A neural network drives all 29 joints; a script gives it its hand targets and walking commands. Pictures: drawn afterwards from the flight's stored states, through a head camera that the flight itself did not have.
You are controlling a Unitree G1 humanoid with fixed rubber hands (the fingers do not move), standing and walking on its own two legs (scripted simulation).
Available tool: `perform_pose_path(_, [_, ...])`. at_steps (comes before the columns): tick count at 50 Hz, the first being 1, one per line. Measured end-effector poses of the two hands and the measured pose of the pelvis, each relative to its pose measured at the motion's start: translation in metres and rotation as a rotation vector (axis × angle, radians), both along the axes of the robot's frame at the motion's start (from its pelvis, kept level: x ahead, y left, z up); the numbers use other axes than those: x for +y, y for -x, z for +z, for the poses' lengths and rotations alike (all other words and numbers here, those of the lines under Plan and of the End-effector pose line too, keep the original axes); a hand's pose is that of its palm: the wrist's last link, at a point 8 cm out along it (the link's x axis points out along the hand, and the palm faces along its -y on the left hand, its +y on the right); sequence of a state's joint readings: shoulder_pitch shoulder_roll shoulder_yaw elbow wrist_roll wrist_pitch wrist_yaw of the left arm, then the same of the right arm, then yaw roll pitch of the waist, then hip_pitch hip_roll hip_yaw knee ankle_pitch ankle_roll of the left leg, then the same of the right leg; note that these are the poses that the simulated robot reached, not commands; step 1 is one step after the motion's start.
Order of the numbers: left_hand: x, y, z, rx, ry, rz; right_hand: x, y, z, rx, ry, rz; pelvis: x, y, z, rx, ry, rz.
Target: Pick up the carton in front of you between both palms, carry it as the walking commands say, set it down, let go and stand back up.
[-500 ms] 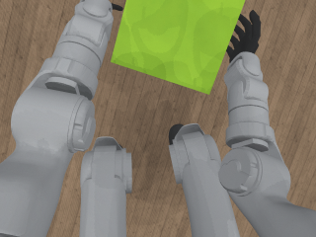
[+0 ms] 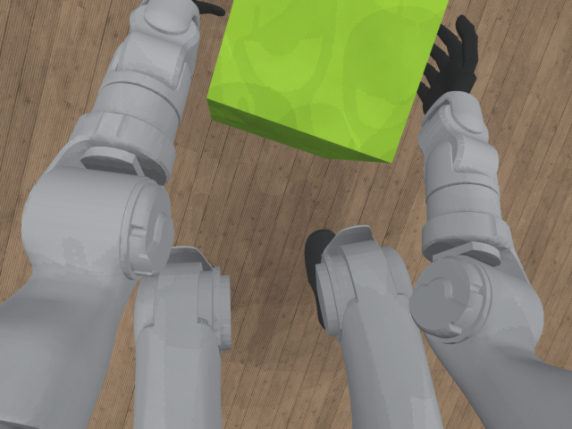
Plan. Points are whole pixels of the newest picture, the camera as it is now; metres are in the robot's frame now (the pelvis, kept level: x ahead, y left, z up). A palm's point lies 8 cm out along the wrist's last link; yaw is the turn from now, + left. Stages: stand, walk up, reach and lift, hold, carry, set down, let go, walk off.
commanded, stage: set down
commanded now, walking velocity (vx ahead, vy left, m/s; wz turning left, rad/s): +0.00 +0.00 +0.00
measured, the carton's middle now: (306, 66) +0.52 -0.06 -0.26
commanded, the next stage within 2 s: let go in 1.54 s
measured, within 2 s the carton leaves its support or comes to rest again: neither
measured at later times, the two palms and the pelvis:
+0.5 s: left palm (146, 24) +0.55 +0.13 -0.21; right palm (463, 126) +0.44 -0.24 -0.18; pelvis -0.02 +0.00 -0.01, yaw -1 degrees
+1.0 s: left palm out of the picture +0.58 +0.13 -0.03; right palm (560, 112) +0.44 -0.23 -0.03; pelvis -0.01 -0.01 +0.08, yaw +0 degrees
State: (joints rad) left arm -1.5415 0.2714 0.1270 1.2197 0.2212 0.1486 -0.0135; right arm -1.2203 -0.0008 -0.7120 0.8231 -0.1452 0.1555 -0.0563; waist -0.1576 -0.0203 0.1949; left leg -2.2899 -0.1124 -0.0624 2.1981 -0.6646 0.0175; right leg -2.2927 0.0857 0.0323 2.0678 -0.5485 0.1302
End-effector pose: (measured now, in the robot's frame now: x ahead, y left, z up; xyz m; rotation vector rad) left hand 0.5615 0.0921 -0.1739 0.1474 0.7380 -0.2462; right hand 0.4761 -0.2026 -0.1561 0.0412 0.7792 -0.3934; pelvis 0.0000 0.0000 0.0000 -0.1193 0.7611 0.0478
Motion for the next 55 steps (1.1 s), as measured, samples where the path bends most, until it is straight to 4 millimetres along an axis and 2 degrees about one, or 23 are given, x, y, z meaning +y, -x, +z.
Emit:
perform_pose_path(11, [0.001,0.0,-0.001,-0.018,0.001,-0.024,0.0,0.001,-0.001,-0.01,0.004,0.009,0.001,0.003,-0.005,-0.022,0.005,0.0])
perform_pose_path(15, [0.006,0.005,-0.01,-0.015,-0.014,-0.032,0.001,0.013,-0.011,0.042,0.011,0.037,0.0,0.006,-0.005,-0.035,0.007,-0.001])
perform_pose_path(20, [0.034,0.019,-0.034,0.005,-0.069,0.024,-0.023,0.032,-0.02,0.064,0.052,-0.006,-0.002,0.012,-0.004,-0.048,0.006,-0.01])
perform_pose_path(24, [0.043,0.018,-0.035,-0.02,-0.076,0.035,-0.039,0.036,-0.021,0.037,0.053,-0.028,-0.004,0.018,-0.006,-0.055,-0.004,-0.016])
perform_pose_path(29, [0.033,0.001,-0.01,-0.082,-0.047,0.029,-0.041,0.033,-0.011,-0.009,0.037,-0.038,-0.007,0.023,-0.007,-0.065,-0.01,-0.02])
perform_pose_path(34, [0.026,-0.012,0.029,-0.124,-0.06,0.027,-0.03,0.028,0.013,-0.078,0.009,-0.05,-0.009,0.025,0.002,-0.07,-0.022,-0.037])
perform_pose_path(38, [0.026,-0.015,0.063,-0.113,-0.08,0.029,-0.024,0.031,0.04,-0.096,0.002,-0.061,-0.01,0.023,0.021,-0.058,-0.036,-0.04])
perform_pose_path(44, [0.029,-0.015,0.106,-0.076,-0.083,0.037,-0.028,0.036,0.084,-0.099,0.011,-0.072,-0.012,0.017,0.055,-0.016,-0.044,-0.043])
perform_pose_path(55, [0.039,-0.014,0.164,-0.092,-0.076,0.035,-0.028,0.033,0.149,-0.115,0.026,-0.063,-0.014,0.009,0.105,0.041,-0.047,-0.041])
